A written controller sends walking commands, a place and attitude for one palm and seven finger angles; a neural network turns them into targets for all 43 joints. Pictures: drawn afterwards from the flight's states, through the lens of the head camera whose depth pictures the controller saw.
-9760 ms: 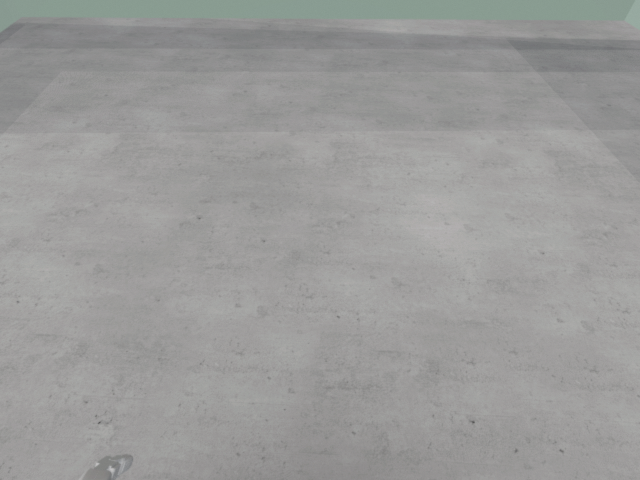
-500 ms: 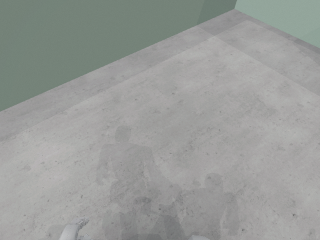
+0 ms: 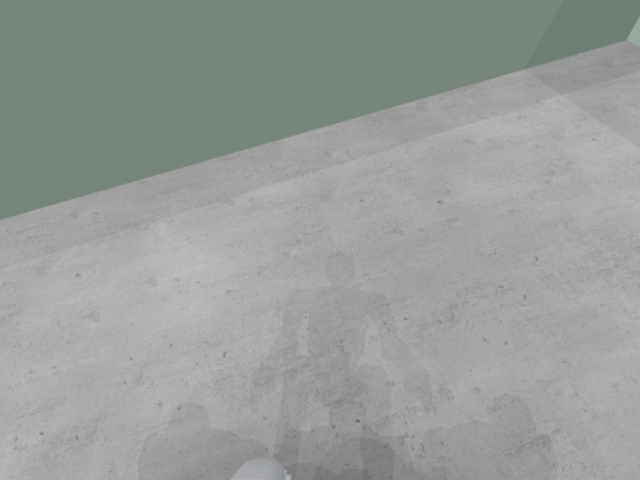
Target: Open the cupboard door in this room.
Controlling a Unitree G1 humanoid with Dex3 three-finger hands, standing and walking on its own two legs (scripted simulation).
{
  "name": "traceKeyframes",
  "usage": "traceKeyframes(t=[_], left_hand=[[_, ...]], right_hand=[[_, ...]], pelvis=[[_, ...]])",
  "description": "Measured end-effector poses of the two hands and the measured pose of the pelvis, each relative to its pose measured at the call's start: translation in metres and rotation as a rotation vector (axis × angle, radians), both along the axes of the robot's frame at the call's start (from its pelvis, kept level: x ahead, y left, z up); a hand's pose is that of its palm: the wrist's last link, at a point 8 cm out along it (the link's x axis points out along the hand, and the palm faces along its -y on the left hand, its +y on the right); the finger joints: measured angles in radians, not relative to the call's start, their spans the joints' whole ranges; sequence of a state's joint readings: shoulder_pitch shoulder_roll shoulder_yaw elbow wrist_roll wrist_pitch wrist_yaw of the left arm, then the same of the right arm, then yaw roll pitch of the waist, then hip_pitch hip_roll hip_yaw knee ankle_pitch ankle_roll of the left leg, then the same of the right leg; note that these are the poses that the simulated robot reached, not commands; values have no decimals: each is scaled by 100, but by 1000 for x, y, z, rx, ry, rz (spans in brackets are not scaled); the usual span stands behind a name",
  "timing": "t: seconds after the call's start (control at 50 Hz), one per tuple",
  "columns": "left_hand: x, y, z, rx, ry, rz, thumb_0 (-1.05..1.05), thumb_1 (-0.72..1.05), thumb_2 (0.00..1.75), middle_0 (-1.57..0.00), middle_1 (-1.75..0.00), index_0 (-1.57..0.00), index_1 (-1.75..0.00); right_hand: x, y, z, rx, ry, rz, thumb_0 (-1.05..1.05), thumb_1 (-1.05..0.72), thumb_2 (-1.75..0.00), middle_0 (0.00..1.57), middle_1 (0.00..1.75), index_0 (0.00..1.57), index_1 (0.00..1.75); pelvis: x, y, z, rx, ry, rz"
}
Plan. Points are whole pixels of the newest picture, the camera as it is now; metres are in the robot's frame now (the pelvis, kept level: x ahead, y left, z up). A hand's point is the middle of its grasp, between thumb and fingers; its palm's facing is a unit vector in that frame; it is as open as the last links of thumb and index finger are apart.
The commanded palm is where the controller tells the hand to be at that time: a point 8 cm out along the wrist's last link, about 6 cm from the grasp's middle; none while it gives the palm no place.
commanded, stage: turn or walk to find it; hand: left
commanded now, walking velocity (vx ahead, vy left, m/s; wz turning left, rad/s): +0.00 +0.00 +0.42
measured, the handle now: out of the picture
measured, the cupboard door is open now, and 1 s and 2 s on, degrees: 0 0 0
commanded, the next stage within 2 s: none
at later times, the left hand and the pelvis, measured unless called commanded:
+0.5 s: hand out of the picture +0.02 +0.27 -0.16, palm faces +0.22 -0.95 -0.24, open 7.3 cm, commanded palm none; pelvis -0.02 +0.05 +0.00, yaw +10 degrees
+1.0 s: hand out of the picture -0.05 +0.18 -0.14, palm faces +0.41 -0.87 -0.27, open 7.3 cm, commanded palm none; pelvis -0.05 -0.02 +0.00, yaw +24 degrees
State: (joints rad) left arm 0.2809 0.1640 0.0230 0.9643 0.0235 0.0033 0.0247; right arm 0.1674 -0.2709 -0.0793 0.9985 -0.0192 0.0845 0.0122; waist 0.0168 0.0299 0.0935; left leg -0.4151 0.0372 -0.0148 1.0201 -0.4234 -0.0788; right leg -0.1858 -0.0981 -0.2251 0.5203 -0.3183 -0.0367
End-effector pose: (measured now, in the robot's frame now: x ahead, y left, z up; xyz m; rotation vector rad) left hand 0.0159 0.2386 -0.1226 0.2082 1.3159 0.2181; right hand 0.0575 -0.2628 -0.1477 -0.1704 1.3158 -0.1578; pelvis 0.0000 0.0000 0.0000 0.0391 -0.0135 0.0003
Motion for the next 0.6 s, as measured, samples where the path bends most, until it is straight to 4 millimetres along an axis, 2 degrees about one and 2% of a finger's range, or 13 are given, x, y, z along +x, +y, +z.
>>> traceKeyframes(t=[0.06, 0.14, 0.18, 0.24, 0.34, 0.42, 0.52, 0.6], left_hand=[[-27, 9, -9, -19, 45, 47, 0, 91, 90, -20, -29, -21, -30], [-58, 28, -26, -47, 90, 112, 0, 91, 90, -20, -30, -21, -30], [-68, 41, -37, -59, 103, 144, 0, 91, 90, -20, -30, -21, -30], [-72, 55, -39, -60, 110, 167, 1, 91, 90, -20, -29, -20, -30], [-53, 72, -26, -59, 27, 174, 1, 91, 90, -20, -29, -20, -30], [-32, 81, -18, -42, -50, 165, 1, 91, 90, -20, -29, -20, -30], [-9, 80, -9, -17, -120, 153, 0, 91, 90, -20, -29, -20, -30], [9, 68, -1, 0, -170, 142, 0, 91, 90, -20, -29, -20, -30]], right_hand=[[25, 14, 5, -11, -38, 57, 1, -91, -90, 19, 30, 20, 30], [58, 42, 13, -32, -117, 137, 1, -91, -90, 19, 30, 20, 30], [71, 57, 16, -42, -160, 173, 0, -91, -90, 19, 30, 20, 30], [77, 77, 27, -46, -193, 210, 0, -91, -90, 20, 30, 20, 30], [69, 94, 37, -45, -186, 227, 0, -91, -90, 20, 30, 20, 30], [53, 98, 36, -32, -161, 221, 0, -90, -90, 20, 30, 20, 30], [24, 88, 28, -19, -101, 198, 0, -90, -90, 20, 30, 20, 30], [-4, 70, 17, -11, -32, 181, 0, -90, -90, 20, 30, 20, 30]], pelvis=[[-3, 8, -3, -10, 2, 24], [-8, 25, -10, -34, 4, 65], [-10, 34, -15, -34, 1, 84], [-13, 43, -11, -43, -9, 95], [-18, 54, 1, -70, -9, 130], [-22, 55, 4, -70, -5, 153], [-26, 49, 4, -63, -1, 185], [-30, 36, 3, -55, 4, 220]])
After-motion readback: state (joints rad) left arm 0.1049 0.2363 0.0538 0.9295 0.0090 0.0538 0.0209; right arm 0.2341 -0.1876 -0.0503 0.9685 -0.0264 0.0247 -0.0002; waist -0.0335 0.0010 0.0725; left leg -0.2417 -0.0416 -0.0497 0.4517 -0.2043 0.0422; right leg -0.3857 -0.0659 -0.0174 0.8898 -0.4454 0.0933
